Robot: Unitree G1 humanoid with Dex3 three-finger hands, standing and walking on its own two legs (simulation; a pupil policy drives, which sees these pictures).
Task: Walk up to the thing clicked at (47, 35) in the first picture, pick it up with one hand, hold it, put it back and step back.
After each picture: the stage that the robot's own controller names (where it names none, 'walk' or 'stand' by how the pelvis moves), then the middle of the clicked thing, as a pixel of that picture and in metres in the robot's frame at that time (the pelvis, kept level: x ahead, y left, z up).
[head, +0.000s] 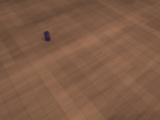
stand; (47, 36) +1.51 +0.44 -0.72
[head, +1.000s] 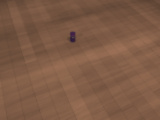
walk; (72, 37) +1.42 +0.20 -0.70
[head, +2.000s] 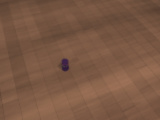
walk; (65, 65) +0.90 +0.18 -0.69
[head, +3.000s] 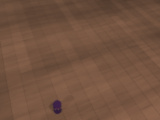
walk; (57, 107) +0.57 +0.17 -0.71
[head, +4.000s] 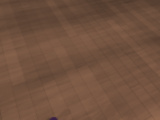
stand; out of the picture +0.43 +0.15 -0.71
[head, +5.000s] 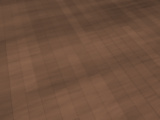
stand; out of the picture +0.40 +0.16 -0.72
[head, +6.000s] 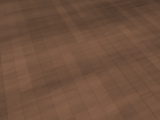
stand; out of the picture +0.39 +0.18 -0.71
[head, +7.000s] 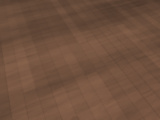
stand; out of the picture +0.41 +0.17 -0.73
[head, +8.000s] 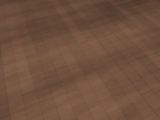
stand; out of the picture +0.39 +0.18 -0.73
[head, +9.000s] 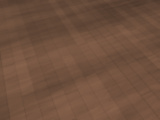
stand; out of the picture +0.39 +0.18 -0.73
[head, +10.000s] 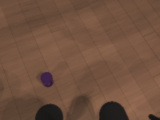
go down; (47, 79) +0.44 +0.16 -0.48
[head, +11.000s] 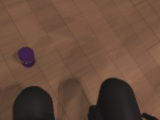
go down; (27, 57) +0.48 +0.19 -0.32
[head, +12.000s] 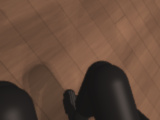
close in; out of the picture +0.47 +0.23 -0.25
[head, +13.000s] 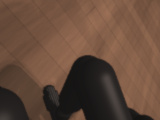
close; out of the picture +0.47 +0.25 -0.24
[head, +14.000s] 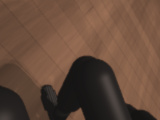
lift; out of the picture +0.44 +0.23 -0.24
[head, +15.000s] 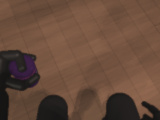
lift; (26, 72) +0.35 +0.20 -0.04
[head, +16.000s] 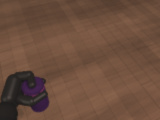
hold; (36, 95) +0.31 +0.17 +0.00
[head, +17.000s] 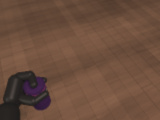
hold; (38, 94) +0.32 +0.17 +0.00
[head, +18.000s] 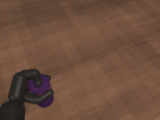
crouch; (42, 91) +0.32 +0.16 -0.01
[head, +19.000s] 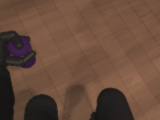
crouch; (23, 53) +0.44 +0.18 -0.10
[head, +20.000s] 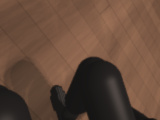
lower; out of the picture +0.45 +0.25 -0.24
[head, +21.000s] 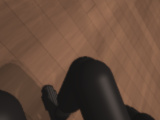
lower; out of the picture +0.46 +0.27 -0.25
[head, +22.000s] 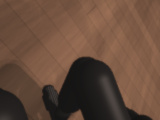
lower; out of the picture +0.46 +0.27 -0.25
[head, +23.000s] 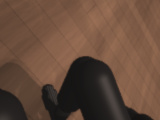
lower; out of the picture +0.46 +0.26 -0.25
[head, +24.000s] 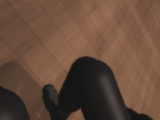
loosen; out of the picture +0.46 +0.26 -0.25
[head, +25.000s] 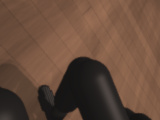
withdraw; out of the picture +0.45 +0.24 -0.25
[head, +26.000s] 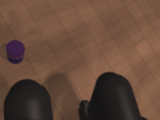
stand; (15, 52) +0.46 +0.21 -0.28
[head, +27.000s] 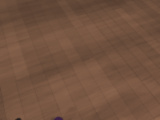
stand; out of the picture +0.39 +0.14 -0.63
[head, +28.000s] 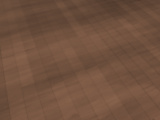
stand; out of the picture +0.40 +0.15 -0.67
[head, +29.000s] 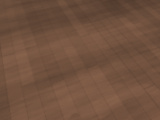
stand; out of the picture +0.39 +0.14 -0.67
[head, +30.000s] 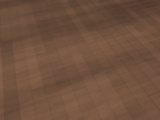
walk; out of the picture +0.41 +0.15 -0.72
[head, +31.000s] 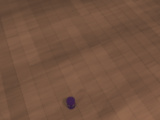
walk; (70, 103) +0.48 +0.10 -0.71
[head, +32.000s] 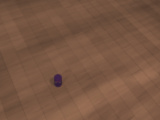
walk; (58, 80) +0.69 +0.14 -0.71
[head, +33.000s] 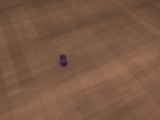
stand; (63, 60) +1.02 +0.22 -0.70
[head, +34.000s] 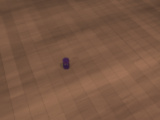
stand; (66, 63) +1.02 +0.18 -0.72
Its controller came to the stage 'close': yes
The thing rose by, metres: 0.71
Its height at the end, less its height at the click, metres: +0.00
